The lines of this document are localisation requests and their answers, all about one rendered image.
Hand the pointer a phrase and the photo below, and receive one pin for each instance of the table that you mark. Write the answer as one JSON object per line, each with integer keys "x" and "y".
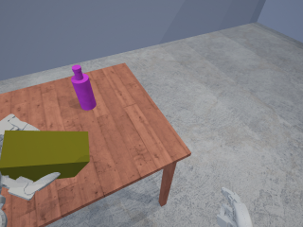
{"x": 129, "y": 140}

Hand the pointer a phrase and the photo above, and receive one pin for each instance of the robot right hand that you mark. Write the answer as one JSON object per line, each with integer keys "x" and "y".
{"x": 237, "y": 216}

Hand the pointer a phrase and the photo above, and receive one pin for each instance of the sponge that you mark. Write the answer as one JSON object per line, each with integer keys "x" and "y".
{"x": 35, "y": 154}

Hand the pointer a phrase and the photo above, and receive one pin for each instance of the robot left hand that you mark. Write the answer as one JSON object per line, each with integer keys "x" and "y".
{"x": 21, "y": 187}

